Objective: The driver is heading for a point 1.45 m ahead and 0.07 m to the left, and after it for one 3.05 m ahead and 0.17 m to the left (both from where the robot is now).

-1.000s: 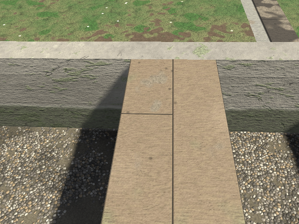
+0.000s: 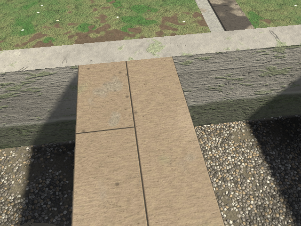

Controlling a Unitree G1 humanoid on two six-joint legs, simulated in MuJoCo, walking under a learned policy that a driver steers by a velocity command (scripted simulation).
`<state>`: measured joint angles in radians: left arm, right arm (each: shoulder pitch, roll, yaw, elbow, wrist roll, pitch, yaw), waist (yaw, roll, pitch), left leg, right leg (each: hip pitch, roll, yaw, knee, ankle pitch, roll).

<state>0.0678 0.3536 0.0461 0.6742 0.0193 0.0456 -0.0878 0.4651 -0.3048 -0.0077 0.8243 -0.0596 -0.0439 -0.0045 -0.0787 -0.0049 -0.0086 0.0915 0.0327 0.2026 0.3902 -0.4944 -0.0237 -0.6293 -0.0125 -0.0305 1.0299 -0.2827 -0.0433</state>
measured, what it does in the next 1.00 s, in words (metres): walks ahead: right foot, then left foot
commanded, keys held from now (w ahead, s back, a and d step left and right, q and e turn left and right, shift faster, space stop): w+e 0.20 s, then w+q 0.80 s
